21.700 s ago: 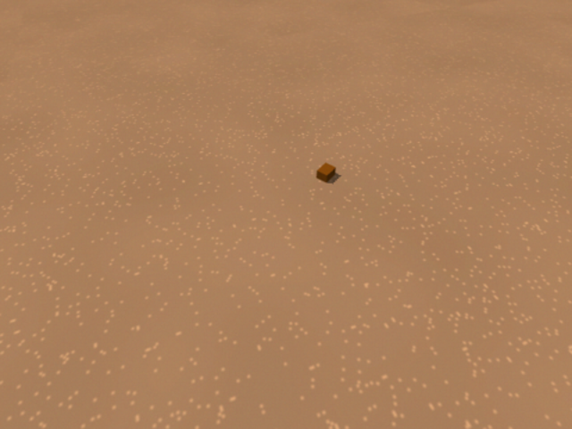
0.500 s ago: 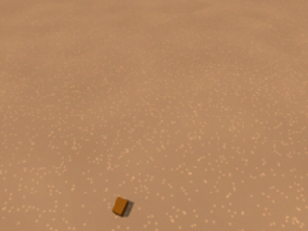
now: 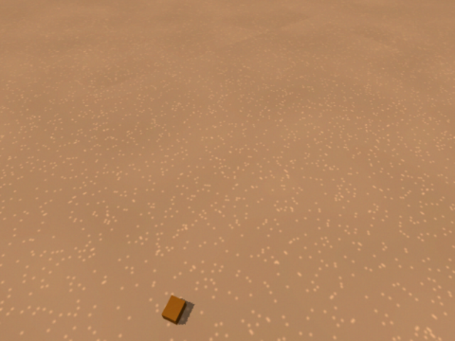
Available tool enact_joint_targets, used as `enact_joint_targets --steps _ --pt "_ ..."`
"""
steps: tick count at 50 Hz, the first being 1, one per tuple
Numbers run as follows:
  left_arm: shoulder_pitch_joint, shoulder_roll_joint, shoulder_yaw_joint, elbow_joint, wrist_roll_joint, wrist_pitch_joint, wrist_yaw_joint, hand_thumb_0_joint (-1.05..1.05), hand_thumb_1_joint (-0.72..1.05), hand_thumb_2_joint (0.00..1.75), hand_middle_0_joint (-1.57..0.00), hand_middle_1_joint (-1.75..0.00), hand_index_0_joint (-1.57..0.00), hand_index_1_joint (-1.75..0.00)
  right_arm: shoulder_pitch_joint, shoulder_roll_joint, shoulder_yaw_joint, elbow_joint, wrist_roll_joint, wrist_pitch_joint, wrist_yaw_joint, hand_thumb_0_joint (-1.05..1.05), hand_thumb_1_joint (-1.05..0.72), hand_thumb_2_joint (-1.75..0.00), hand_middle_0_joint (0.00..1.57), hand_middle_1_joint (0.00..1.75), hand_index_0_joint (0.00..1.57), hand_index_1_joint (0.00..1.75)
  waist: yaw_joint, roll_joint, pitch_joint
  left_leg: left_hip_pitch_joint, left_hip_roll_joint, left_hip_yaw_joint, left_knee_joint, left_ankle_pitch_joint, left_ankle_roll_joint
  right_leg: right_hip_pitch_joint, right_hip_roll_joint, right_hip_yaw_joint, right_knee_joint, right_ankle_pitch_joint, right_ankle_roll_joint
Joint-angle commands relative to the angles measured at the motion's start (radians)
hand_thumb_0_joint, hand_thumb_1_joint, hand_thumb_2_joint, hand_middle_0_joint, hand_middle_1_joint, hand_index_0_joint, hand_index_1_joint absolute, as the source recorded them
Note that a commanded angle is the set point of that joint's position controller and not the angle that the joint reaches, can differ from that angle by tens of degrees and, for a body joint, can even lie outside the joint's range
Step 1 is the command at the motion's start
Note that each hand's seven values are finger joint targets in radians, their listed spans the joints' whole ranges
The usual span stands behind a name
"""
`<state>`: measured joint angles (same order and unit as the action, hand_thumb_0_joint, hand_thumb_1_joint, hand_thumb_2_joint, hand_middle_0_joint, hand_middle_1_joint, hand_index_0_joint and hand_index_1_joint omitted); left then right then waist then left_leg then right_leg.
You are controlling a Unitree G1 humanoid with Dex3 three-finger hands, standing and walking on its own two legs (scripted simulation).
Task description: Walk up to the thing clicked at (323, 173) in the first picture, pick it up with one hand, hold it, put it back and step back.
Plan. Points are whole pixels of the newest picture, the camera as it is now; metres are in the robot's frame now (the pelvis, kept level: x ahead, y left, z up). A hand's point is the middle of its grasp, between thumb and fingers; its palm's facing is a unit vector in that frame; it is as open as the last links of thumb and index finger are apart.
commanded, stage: walk up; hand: left
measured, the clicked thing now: (174, 309) +0.42 +0.24 -0.76
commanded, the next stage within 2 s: stand in 0.32 s
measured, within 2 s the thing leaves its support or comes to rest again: neither
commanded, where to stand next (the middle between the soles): +0.03 +0.00 m, yaw +0 degrees
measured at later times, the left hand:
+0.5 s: hand out of the picture +0.08 +0.26 -0.16, palm faces -0.01 -0.94 -0.34, open 7.4 cm
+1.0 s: hand out of the picture +0.08 +0.25 -0.15, palm faces -0.02 -0.94 -0.34, open 7.4 cm
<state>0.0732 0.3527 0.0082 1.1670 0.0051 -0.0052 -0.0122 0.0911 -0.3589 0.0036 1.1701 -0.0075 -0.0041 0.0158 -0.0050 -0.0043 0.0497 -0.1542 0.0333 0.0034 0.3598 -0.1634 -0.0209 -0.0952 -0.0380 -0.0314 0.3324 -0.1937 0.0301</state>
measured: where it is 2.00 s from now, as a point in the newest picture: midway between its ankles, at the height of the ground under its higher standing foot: outside the picture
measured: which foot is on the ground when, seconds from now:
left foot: down 0.00-1.00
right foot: down 0.00-1.00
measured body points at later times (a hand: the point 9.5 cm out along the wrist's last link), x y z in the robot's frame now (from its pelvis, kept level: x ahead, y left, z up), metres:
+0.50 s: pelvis +0.01 +0.00 +0.00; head +0.01 +0.00 +0.45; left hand +0.08 +0.30 -0.13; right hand +0.10 -0.30 -0.13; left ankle +0.02 +0.13 -0.75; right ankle -0.01 -0.14 -0.75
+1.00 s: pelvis +0.00 +0.00 +0.00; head +0.01 +0.00 +0.45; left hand +0.08 +0.30 -0.13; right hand +0.08 -0.30 -0.13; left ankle +0.02 +0.13 -0.75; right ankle -0.01 -0.14 -0.75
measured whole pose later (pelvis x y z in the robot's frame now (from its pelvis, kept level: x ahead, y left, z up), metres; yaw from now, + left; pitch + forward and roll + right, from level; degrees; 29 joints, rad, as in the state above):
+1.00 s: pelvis +0.00 +0.00 +0.00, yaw +0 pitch -3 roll +0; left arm 0.11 0.35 0.00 1.12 0.01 -0.01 -0.01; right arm 0.11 -0.36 0.00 1.15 -0.01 0.00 0.02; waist 0.00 0.00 0.05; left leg -0.14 0.03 0.00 0.33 -0.15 -0.02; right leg -0.08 -0.05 -0.03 0.33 -0.20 0.03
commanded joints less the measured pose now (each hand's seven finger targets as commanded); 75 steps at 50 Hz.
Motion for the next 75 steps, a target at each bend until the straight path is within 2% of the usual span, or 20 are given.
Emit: enact_joint_targets --steps 1,15,16,20,25,30,36,45,49,58,60,66,69,73,75 --pt "-0.054 0.211 0.04 -0.057 0.002 -0.024 0.012 0.0 0.9 0.9 -0.2 -0.3 -0.2 -0.3 -0.054 -0.215 -0.042 -0.062 0.005 -0.026 -0.016 0.0 -0.9 -0.9 0.2 0.3 0.2 0.3 0.002 0.021 -0.078 0.031 0.096 -0.083 -0.072 0.076 0.04 -0.011 -0.087 0.069 -0.073 0.058 -0.041" --pt "-0.034 0.206 0.042 -0.056 0.005 -0.022 0.016 0.0 0.9 0.9 -0.2 -0.3 -0.2 -0.3 -0.059 -0.211 -0.047 -0.067 0.005 -0.022 -0.018 0.0 -0.9 -0.9 0.2 0.3 0.2 0.3 0.004 0.017 -0.081 0.031 0.094 -0.087 -0.075 0.123 0.039 0.008 -0.093 0.054 -0.068 0.099 -0.034" --pt "-0.019 0.207 0.037 -0.061 0.006 -0.024 0.018 0.0 0.9 0.9 -0.2 -0.3 -0.2 -0.3 -0.067 -0.207 -0.045 -0.077 -0.004 -0.024 -0.02 0.0 -0.9 -0.9 0.2 0.3 0.2 0.3 0.008 0.006 -0.065 0.032 0.105 -0.088 -0.071 0.164 0.034 0.001 -0.104 0.066 -0.064 0.127 -0.031" --pt "-0.008 0.21 0.036 -0.071 0.006 -0.028 0.019 0.0 0.9 0.9 -0.2 -0.3 -0.2 -0.3 -0.065 -0.21 -0.046 -0.082 -0.002 -0.028 -0.02 0.0 -0.9 -0.9 0.2 0.3 0.2 0.3 0.007 0.012 -0.091 0.067 0.103 -0.082 -0.066 0.204 0.03 -0.002 -0.104 0.066 -0.063 0.153 -0.032" --pt "-0.014 0.209 0.032 -0.082 0.006 -0.026 0.019 0.0 0.9 0.9 -0.2 -0.3 -0.2 -0.3 -0.062 -0.209 -0.045 -0.086 -0.002 -0.025 -0.02 0.0 -0.9 -0.9 0.2 0.3 0.2 0.3 0.004 0.016 -0.09 0.053 0.103 -0.075 -0.068 0.179 0.031 0.011 -0.108 0.066 -0.066 0.15 -0.033" --pt "-0.009 0.217 0.033 -0.084 0.005 -0.025 0.018 0.0 0.9 0.9 -0.2 -0.3 -0.2 -0.3 -0.059 -0.204 -0.042 -0.088 -0.001 -0.024 -0.018 0.0 -0.9 -0.9 0.2 0.3 0.2 0.3 0.006 0.006 -0.068 0.039 0.1 -0.081 -0.085 0.135 0.029 -0.001 -0.104 0.066 -0.07 0.097 -0.031" --pt "-0.008 0.213 0.03 -0.094 0.007 -0.027 0.019 0.0 0.9 0.9 -0.2 -0.3 -0.2 -0.3 -0.049 -0.212 -0.044 -0.09 -0.003 -0.024 -0.017 0.0 -0.9 -0.9 0.2 0.3 0.2 0.3 0.004 0.011 -0.083 0.044 0.102 -0.076 -0.07 0.162 0.033 0.012 -0.11 0.069 -0.073 0.133 -0.032" --pt "0.008 0.215 0.031 -0.093 0.006 -0.023 0.016 0.0 0.9 0.9 -0.2 -0.3 -0.2 -0.3 -0.043 -0.212 -0.043 -0.089 -0.001 -0.024 -0.017 0.0 -0.9 -0.9 0.2 0.3 0.2 0.3 0.009 0.008 -0.065 0.039 0.099 -0.082 -0.083 0.116 0.031 -0.012 -0.103 0.066 -0.075 0.071 -0.036" --pt "0.002 0.219 0.03 -0.101 0.006 -0.026 0.017 0.0 0.9 0.9 -0.2 -0.3 -0.2 -0.3 -0.037 -0.208 -0.042 -0.091 -0.002 -0.025 -0.016 0.0 -0.9 -0.9 0.2 0.3 0.2 0.3 0.005 0.005 -0.077 0.05 0.101 -0.08 -0.075 0.15 0.031 -0.007 -0.107 0.067 -0.067 0.108 -0.034" --pt "0.007 0.219 0.031 -0.102 0.006 -0.024 0.017 0.0 0.9 0.9 -0.2 -0.3 -0.2 -0.3 -0.034 -0.21 -0.042 -0.094 -0.001 -0.023 -0.017 0.0 -0.9 -0.9 0.2 0.3 0.2 0.3 0.006 0.007 -0.057 0.032 0.1 -0.083 -0.078 0.104 0.034 -0.008 -0.106 0.07 -0.073 0.077 -0.038" --pt "0.013 0.222 0.032 -0.099 0.005 -0.024 0.016 0.0 0.9 0.9 -0.2 -0.3 -0.2 -0.3 -0.027 -0.202 -0.04 -0.092 -0.001 -0.023 -0.016 0.0 -0.9 -0.9 0.2 0.3 0.2 0.3 0.004 -0.002 -0.045 0.031 0.097 -0.083 -0.088 0.078 0.032 -0.023 -0.103 0.072 -0.079 0.043 -0.038" --pt "0.019 0.217 0.033 -0.1 0.007 -0.021 0.014 0.0 0.9 0.9 -0.2 -0.3 -0.2 -0.3 -0.021 -0.208 -0.041 -0.09 -0.002 -0.023 -0.017 0.0 -0.9 -0.9 0.2 0.3 0.2 0.3 0.003 0.014 -0.04 0.022 0.094 -0.083 -0.092 0.055 0.031 -0.022 -0.102 0.072 -0.077 0.045 -0.04" --pt "0.023 0.218 0.033 -0.1 0.006 -0.022 0.015 0.0 0.9 0.9 -0.2 -0.3 -0.2 -0.3 -0.029 -0.213 -0.044 -0.093 -0.002 -0.023 -0.016 0.0 -0.9 -0.9 0.2 0.3 0.2 0.3 0.006 0.006 -0.036 0.03 0.096 -0.087 -0.091 0.067 0.031 -0.035 -0.097 0.069 -0.082 0.028 -0.038" --pt "0.021 0.223 0.035 -0.107 0.007 -0.022 0.014 0.0 0.9 0.9 -0.2 -0.3 -0.2 -0.3 -0.027 -0.209 -0.041 -0.096 -0.003 -0.025 -0.018 0.0 -0.9 -0.9 0.2 0.3 0.2 0.3 0.005 0.017 -0.068 0.037 0.1 -0.082 -0.082 0.099 0.034 -0.01 -0.105 0.075 -0.068 0.08 -0.04" --pt "0.024 0.215 0.032 -0.102 0.007 -0.022 0.016 0.0 0.9 0.9 -0.2 -0.3 -0.2 -0.3 -0.026 -0.209 -0.04 -0.095 -0.001 -0.024 -0.018 0.0 -0.9 -0.9 0.2 0.3 0.2 0.3 0.005 0.014 -0.053 0.029 0.098 -0.086 -0.083 0.089 0.033 -0.015 -0.102 0.069 -0.069 0.068 -0.038"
